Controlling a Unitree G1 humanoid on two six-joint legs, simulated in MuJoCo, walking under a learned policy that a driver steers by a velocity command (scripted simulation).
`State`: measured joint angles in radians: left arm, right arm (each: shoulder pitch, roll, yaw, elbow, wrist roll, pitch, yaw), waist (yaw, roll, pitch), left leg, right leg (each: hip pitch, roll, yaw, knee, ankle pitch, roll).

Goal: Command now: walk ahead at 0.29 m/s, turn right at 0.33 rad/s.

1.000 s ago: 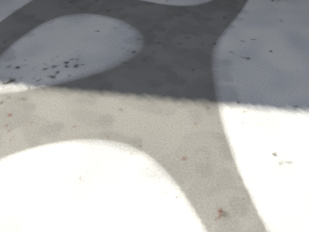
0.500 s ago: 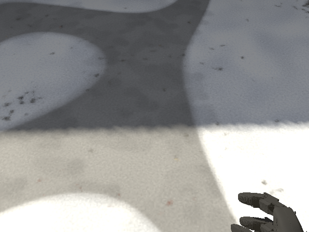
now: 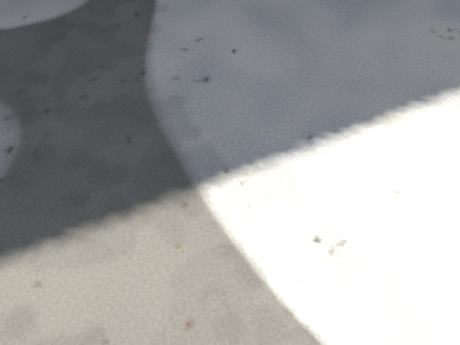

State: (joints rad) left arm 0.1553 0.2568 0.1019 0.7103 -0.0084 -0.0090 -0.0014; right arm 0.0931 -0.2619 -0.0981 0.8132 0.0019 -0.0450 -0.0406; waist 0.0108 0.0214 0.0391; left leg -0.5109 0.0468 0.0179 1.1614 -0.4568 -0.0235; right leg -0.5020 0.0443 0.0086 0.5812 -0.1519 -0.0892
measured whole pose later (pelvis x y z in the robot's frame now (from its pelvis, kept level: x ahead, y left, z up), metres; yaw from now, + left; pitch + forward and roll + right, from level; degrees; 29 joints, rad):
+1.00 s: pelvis +0.40 +0.19 +0.00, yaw +16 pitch +4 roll +0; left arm -0.04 0.23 0.06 0.69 -0.02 -0.09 -0.07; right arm 0.38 -0.26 -0.07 0.83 0.00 -0.06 -0.03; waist -0.07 -0.02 0.01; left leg 0.09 -0.07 -0.02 0.29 -0.44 0.08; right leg -0.60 0.02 -0.06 0.52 -0.01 -0.10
